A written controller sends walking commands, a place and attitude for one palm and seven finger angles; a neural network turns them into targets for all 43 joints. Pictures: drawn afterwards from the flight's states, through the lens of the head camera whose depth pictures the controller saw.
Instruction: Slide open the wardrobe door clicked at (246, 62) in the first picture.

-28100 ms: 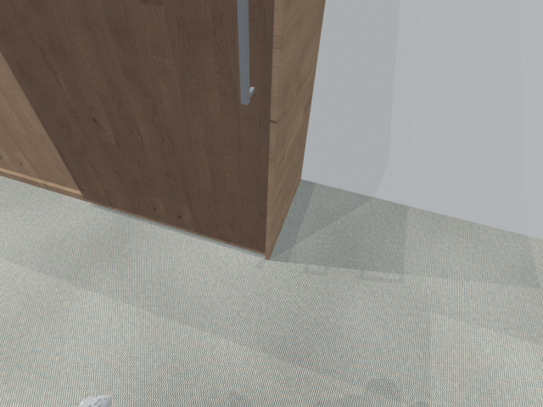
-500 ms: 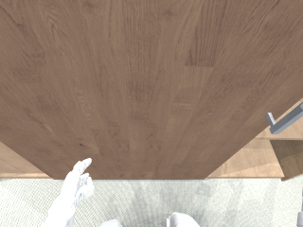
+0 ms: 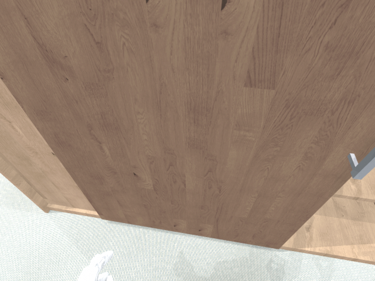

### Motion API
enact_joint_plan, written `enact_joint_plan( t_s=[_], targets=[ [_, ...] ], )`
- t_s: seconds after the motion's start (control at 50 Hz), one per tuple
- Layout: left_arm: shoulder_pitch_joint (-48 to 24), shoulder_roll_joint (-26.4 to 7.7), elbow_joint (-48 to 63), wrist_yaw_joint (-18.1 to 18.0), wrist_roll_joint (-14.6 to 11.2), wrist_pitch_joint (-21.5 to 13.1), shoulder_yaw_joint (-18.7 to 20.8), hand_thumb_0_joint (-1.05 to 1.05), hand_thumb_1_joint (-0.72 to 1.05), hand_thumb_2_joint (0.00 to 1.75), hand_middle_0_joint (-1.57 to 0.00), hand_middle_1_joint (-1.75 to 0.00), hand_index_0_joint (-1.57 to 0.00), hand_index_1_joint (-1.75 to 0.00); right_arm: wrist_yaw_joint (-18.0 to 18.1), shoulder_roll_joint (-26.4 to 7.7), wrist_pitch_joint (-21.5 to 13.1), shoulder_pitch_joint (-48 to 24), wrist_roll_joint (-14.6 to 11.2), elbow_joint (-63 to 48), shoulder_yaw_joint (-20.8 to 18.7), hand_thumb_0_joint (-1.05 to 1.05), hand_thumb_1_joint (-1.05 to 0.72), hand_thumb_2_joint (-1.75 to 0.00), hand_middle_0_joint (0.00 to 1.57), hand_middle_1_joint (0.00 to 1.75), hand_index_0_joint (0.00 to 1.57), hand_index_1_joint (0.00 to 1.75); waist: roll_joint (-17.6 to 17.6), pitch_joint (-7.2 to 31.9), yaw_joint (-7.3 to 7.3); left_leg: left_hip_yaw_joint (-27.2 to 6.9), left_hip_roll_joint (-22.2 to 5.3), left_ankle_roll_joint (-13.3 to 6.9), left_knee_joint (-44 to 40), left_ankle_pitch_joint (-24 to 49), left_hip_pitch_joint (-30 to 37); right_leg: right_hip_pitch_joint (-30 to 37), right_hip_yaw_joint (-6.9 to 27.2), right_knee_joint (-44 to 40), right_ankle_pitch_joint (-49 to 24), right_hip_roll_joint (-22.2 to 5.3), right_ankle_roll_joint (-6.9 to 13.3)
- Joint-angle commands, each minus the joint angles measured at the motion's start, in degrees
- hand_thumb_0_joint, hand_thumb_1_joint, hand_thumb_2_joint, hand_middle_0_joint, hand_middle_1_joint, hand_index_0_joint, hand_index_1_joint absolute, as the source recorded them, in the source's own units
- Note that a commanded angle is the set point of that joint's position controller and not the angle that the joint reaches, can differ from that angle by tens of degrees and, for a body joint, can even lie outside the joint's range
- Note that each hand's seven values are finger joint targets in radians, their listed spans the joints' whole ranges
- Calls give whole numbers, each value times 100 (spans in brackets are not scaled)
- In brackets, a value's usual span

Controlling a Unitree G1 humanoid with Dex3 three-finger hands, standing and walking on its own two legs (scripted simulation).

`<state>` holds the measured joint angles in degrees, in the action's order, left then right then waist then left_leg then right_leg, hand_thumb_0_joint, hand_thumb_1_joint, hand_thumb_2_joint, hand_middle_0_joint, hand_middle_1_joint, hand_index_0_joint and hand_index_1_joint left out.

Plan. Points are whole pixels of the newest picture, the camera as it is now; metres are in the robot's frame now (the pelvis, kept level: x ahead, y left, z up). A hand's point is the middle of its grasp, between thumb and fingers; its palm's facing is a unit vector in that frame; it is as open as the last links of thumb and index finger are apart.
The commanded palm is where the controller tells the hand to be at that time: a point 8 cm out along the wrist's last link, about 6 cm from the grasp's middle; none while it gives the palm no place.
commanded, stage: stop walking and hold the door there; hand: right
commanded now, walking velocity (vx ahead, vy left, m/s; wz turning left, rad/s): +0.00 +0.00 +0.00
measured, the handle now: out of the picture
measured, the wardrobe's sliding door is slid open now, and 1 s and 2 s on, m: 0.56 0.56 0.56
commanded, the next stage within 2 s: loosen the grip on the handle in 2.00 s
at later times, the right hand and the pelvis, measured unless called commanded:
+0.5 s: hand out of the picture +0.35 -0.33 +0.19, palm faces +0.58 +0.79 -0.20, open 6.6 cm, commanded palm +0.31 -0.35 +0.16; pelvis -0.03 +0.00 -0.01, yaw -1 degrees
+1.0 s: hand out of the picture +0.34 -0.34 +0.19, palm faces +0.38 +0.91 -0.13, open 6.3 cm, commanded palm +0.31 -0.35 +0.16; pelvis -0.08 -0.09 -0.02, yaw +0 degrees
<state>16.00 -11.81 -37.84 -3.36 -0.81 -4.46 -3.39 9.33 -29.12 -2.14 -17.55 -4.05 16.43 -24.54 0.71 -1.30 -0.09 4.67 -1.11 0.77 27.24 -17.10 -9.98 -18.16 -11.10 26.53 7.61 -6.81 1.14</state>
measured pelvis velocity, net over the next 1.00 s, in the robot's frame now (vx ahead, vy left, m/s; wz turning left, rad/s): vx -0.08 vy -0.09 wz -0.01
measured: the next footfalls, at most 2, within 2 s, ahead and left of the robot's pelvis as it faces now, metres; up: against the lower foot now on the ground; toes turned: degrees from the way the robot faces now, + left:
left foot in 0.02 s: +0.01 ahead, +0.14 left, +0.00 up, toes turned +5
left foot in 0.98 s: -0.12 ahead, +0.01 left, -0.01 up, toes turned +8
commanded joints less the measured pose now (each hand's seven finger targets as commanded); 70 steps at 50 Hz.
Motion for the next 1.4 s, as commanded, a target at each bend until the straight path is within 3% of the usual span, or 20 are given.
enact_joint_plan(
  t_s=[0.0, 0.06, 0.24, 0.38, 0.6, 0.66, 0.7, 0.78, 0.88, 0.9, 0.92, 0.94, 0.96, 1.02, 1.04, 1.06, 1.08, 1.12, 1.22, 1.38],
  targets=[
    [-483, -1098, 696, -189, -16, -234, 483, 0, 90, 90, -20, -30, -20, -30, -130, -1849, -644, -1678, 252, -734, -370, 0, -90, -90, 45, 140, 45, 140, 607, 1677, -144, -585, -774, -285, -464, 2080, 270, 699, 594, 211, -217, -350, -178],
    [-473, -1122, 591, -262, -157, -191, 543, 0, 90, 90, -20, -30, -20, -30, -144, -1677, -580, -2016, 188, -114, -221, 0, -90, -90, 45, 140, 45, 140, -567, 1610, -98, -828, -865, -285, -389, 2331, -188, 790, 667, 563, -125, -136, -166],
    [-403, -1327, 501, -366, -131, -50, 586, 0, 90, 90, -20, -30, -20, -30, -145, -1531, -676, -2645, 263, 767, 179, 0, -90, -90, 45, 140, 45, 140, 484, 833, -112, -392, -319, -181, -395, -672, -882, 466, 1098, -632, 1826, -511, -33],
    [-256, -1355, 458, -366, -161, -95, 602, 0, 90, 90, -20, -30, -20, -30, -200, -1430, -797, -2857, 263, 890, 384, 0, -90, -90, 45, 140, 45, 140, 638, 1121, -108, -277, -218, -149, -260, -278, -626, 758, 1120, -786, 1549, -549, 1],
    [-627, -1183, 385, -342, -200, 110, 589, 0, 90, 90, -20, -30, -20, -30, -170, -1464, -896, -3518, 323, 1033, 393, 0, -90, -90, 45, 140, 45, 140, -1115, 937, -15, -1123, -2113, -564, 87, 3624, -12, -115, 900, 839, 836, 259, -271],
    [-796, -1293, 514, -299, -204, 99, 625, 0, 90, 90, -20, -30, -20, -30, -245, -767, -1020, -3630, 251, 418, 934, 0, -90, -90, 45, 140, 45, 140, 282, 1249, -47, -162, -964, -11, 1268, 948, -826, 925, 1491, -88, -1609, -640, 119],
    [-755, -1295, 636, -214, -137, -19, 581, 0, 90, 90, -20, -30, -20, -30, -293, -472, -1128, -3583, 226, -35, 1198, 0, -90, -90, 45, 140, 45, 140, 1426, 1744, -28, -133, -161, 41, 3554, -2177, -1082, 867, 2682, -1137, -523, -1410, 524],
    [-886, -1186, 574, -250, -186, -188, 617, 0, 90, 90, -20, -30, -20, -30, -260, -184, -936, -4240, 156, -376, 1507, 0, -90, -90, 45, 140, 45, 140, 641, 1918, -28, 260, -160, -29, 3556, -1511, -682, 952, 1385, -1326, 669, -667, 111],
    [-680, -1042, 688, -134, 2, -330, 540, 0, 90, 90, -20, -30, -20, -30, -312, -28, -768, -4552, 10, -227, 1557, 0, -90, -90, 45, 140, 45, 140, 1265, 2076, 101, 753, 318, -313, 730, -1608, 730, 1145, 864, -1861, 528, -213, -1180],
    [-588, -1045, 706, -57, 14, -308, 564, 0, 90, 90, -20, -30, -20, -30, -350, 83, -737, -4464, 46, -130, 1662, 0, -90, -90, 45, 140, 45, 140, 1019, 2039, 199, 688, 128, -632, -489, -1457, 1055, 935, 560, -873, 69, 228, -1612],
    [-521, -1034, 673, 21, -64, -274, 525, 0, 90, 90, -20, -30, -20, -30, -413, 40, -768, -4384, 136, -56, 1710, 0, -90, -90, 45, 140, 45, 140, -710, 1641, 302, -765, -1250, -1269, -1427, -845, 374, 665, 358, 1828, 258, 630, -1445],
    [-616, -1075, 637, -1, -200, -203, 490, 0, 90, 90, -20, -30, -20, -30, -476, 17, -785, -4704, 146, 101, 1753, 0, -90, -90, 45, 140, 45, 140, -2281, 756, 227, -2598, -2630, -1806, -1519, -28, -656, -419, 1701, 4042, 1963, 428, -749],
    [-749, -931, 635, -9, -71, -237, 433, 0, 90, 90, -20, -30, -20, -30, -460, 277, -777, -4883, 19, 51, 1730, 0, -90, -90, 45, 140, 45, 140, -1065, 722, 44, -1959, -2522, -1706, -1056, 1463, 217, -1367, 1805, 4003, 2092, 454, -457],
    [-714, -953, 523, -124, -150, -262, 417, 0, 90, 90, -20, -30, -20, -30, -458, -128, -829, -4491, 211, -333, 1342, 0, -90, -90, 45, 140, 45, 140, -987, 1103, 40, -291, -1341, -612, 915, 4032, 1481, -584, 754, 429, 912, 570, -146],
    [-683, -939, 497, -153, -135, -254, 454, 0, 90, 90, -20, -30, -20, -30, -493, 100, -885, -4478, 174, -718, 1512, 0, -90, -90, 45, 140, 45, 140, -264, 1715, -127, 64, -927, -220, 1835, 3371, 626, 1129, 600, -207, -1141, 548, -9],
    [-796, -1163, 650, -119, -116, -289, 545, 0, 90, 90, -20, -30, -20, -30, -504, 250, -970, -4526, 59, -1196, 1602, 0, -90, -90, 45, 140, 45, 140, 1492, 2281, -118, 22, -203, 70, 2948, 807, -1068, 2732, 2314, 202, -3633, -800, 567],
    [-790, -1024, 733, -22, -128, -268, 453, 0, 90, 90, -20, -30, -20, -30, -599, 758, -992, -4568, 22, -1288, 2137, 0, -90, -90, 45, 140, 45, 140, 1620, 2373, -123, -607, 24, 3, 3766, -1789, -1236, 2636, 3442, -173, -3419, -1528, 862],
    [-724, -931, 612, 16, -108, -297, 479, 0, 90, 90, -20, -30, -20, -30, -617, 970, -856, -4123, -18, -1175, 2208, 0, -90, -90, 45, 140, 45, 140, 520, 1806, -295, -941, 21, 33, 4137, -1613, -1580, 1684, 3996, -934, -640, -1729, 783],
    [-843, -922, 510, -27, -59, -237, 531, 0, 90, 90, -20, -30, -20, -30, -574, 942, -749, -4508, 128, -1551, 2310, 0, -90, -90, 45, 140, 45, 140, 951, 1897, -169, -596, -43, 104, 3549, -563, -1498, 1524, 2397, -723, -461, -1227, 471],
    [-818, -833, 468, -112, -83, -304, 431, 0, 90, 90, -20, -30, -20, -30, -581, 925, -623, -4921, 111, -1089, 2366, 0, -90, -90, 45, 140, 45, 140, 1351, 1821, -193, -152, 107, 164, 2680, -627, -1407, 1590, 2162, -1195, 1182, -1024, 320]
  ],
)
